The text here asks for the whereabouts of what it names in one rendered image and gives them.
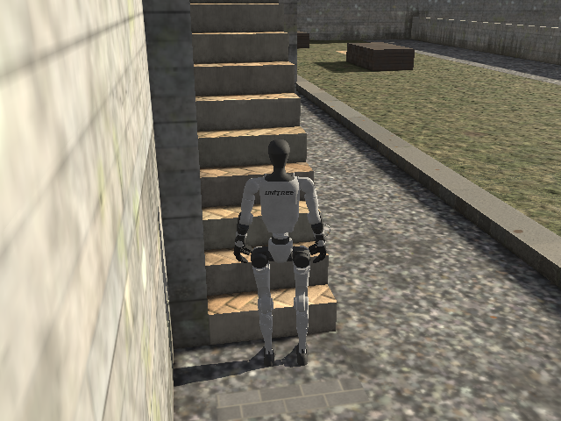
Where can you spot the robot right upper arm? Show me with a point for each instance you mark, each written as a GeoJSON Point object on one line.
{"type": "Point", "coordinates": [307, 186]}

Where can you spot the right robot forearm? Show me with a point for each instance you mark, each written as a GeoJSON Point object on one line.
{"type": "Point", "coordinates": [318, 232]}

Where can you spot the robot left upper arm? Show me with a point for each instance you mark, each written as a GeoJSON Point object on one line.
{"type": "Point", "coordinates": [251, 187]}

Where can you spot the robot right hand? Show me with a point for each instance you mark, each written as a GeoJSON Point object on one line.
{"type": "Point", "coordinates": [318, 249]}

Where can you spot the robot right foot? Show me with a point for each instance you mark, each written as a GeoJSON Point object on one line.
{"type": "Point", "coordinates": [302, 358]}

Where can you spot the left robot forearm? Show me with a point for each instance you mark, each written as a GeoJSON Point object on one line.
{"type": "Point", "coordinates": [241, 233]}

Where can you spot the humanoid robot head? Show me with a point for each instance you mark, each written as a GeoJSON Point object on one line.
{"type": "Point", "coordinates": [278, 151]}

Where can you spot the robot left hand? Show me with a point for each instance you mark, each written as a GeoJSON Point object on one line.
{"type": "Point", "coordinates": [244, 249]}

